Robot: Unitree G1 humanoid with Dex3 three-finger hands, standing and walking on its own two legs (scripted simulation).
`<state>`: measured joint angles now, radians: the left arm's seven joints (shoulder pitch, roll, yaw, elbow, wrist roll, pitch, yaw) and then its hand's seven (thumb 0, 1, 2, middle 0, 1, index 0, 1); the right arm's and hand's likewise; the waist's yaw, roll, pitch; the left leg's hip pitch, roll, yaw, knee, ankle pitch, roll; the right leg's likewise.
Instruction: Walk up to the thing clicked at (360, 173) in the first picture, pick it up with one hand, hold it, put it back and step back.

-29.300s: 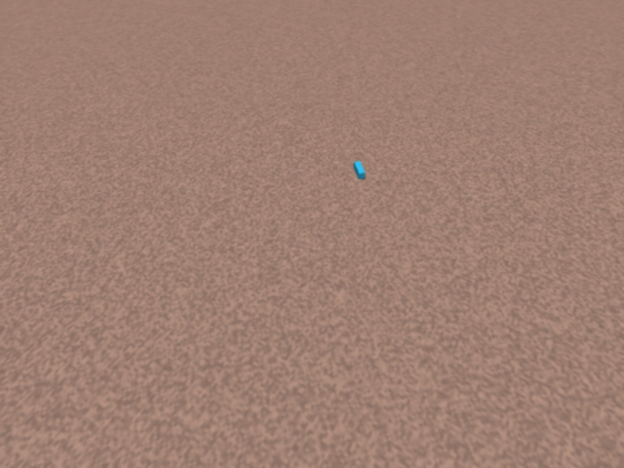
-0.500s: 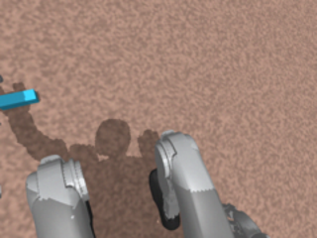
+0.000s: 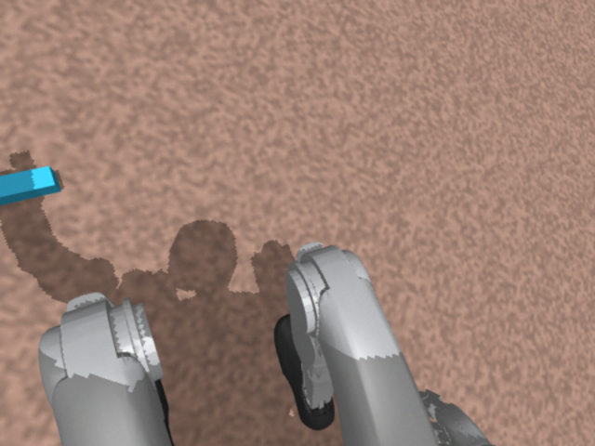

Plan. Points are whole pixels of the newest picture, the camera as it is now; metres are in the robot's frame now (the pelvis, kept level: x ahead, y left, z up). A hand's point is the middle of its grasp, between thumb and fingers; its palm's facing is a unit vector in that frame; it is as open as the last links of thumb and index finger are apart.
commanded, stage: rise first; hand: left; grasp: from above
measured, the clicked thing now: (20, 186) +0.50 +0.31 -0.30
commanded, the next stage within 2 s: approach in 1.48 s
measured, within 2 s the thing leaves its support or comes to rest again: neither
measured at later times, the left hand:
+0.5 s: hand out of the picture +0.45 +0.34 -0.18, palm faces -0.45 -0.12 -0.88, open 12.0 cm
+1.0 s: hand out of the picture +0.45 +0.34 -0.18, palm faces -0.44 -0.12 -0.89, open 12.3 cm
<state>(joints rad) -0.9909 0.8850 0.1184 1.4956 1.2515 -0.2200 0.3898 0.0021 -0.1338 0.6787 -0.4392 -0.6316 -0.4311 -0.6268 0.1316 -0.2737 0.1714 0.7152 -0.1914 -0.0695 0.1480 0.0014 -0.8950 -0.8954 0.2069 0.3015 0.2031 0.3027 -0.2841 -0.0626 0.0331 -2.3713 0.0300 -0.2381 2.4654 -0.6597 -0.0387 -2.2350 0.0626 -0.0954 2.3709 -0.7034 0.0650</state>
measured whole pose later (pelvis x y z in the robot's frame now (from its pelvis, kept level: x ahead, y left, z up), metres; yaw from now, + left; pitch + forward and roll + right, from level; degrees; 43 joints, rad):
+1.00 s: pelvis +0.00 +0.00 +0.00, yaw +0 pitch +32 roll -11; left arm -0.98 0.87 0.11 1.47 1.24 -0.21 0.38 0.00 -0.21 0.73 -0.38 -0.68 -0.37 -0.68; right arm 0.14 -0.27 0.17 0.71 -0.19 -0.07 0.16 0.00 -0.90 -0.89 0.21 0.30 0.20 0.30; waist -0.28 -0.05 0.02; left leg -2.37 0.03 -0.23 2.46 -0.66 -0.03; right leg -2.23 0.06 -0.09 2.37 -0.70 0.06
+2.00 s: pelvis +0.00 +0.00 +0.00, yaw +0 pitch +33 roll -11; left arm -1.16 0.82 0.04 1.59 1.27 -0.13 0.43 0.00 -0.30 0.80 -0.30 -0.79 -0.29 -0.79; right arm 0.15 -0.28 0.19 0.69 -0.19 -0.09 0.15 0.00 -0.90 -0.89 0.21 0.30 0.20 0.30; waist -0.35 -0.05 0.02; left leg -2.38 0.04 -0.24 2.45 -0.66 -0.04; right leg -2.25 0.07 -0.09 2.36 -0.70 0.06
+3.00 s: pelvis +0.00 +0.01 -0.01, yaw -3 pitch +30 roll -13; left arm -1.13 1.00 0.13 1.70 1.23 -0.14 0.54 0.00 -0.34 0.82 -0.24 -0.80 -0.23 -0.79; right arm 0.13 -0.31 0.31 0.65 -0.25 -0.18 0.19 0.00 -0.89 -0.90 0.21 0.30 0.20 0.30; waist -0.41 -0.13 0.17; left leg -2.39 0.04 -0.28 2.52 -0.69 -0.03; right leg -2.25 0.09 -0.12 2.38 -0.70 0.08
